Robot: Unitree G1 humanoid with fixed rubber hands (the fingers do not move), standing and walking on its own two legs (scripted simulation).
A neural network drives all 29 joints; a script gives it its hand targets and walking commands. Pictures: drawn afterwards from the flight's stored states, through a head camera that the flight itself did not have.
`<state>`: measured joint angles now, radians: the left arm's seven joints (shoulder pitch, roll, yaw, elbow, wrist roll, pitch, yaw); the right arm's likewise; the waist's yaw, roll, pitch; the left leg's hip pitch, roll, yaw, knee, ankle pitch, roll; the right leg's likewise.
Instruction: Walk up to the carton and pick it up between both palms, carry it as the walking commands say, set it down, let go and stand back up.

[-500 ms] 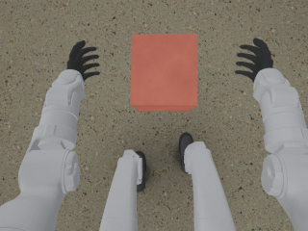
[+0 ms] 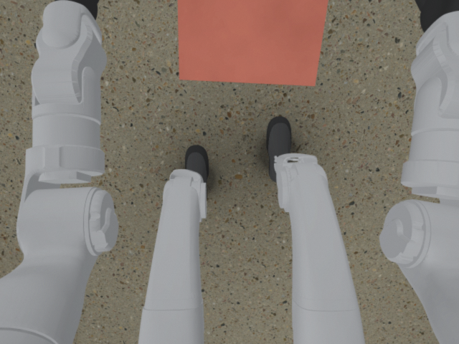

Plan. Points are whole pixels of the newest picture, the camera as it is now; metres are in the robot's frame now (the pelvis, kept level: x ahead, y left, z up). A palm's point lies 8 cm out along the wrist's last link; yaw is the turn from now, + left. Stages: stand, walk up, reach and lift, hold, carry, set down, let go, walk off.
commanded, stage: reach and lift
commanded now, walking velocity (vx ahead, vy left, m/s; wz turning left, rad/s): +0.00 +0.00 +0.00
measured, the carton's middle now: (248, 10) +0.53 -0.05 -0.51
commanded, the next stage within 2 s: none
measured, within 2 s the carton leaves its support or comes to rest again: neither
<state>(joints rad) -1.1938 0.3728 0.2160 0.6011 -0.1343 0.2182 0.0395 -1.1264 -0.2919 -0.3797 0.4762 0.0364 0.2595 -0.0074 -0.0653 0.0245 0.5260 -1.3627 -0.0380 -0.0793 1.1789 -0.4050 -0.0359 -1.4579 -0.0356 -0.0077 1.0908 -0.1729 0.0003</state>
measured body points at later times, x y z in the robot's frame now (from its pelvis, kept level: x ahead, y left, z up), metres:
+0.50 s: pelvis -0.05 +0.00 -0.17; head +0.33 -0.03 +0.05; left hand +0.54 +0.14 -0.33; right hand +0.50 -0.27 -0.34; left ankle +0.06 +0.13 -0.62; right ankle +0.13 -0.14 -0.62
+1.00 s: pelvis -0.02 -0.01 -0.27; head +0.36 -0.02 -0.05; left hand +0.53 +0.15 -0.48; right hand +0.49 -0.26 -0.47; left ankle +0.06 +0.13 -0.62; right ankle +0.13 -0.14 -0.62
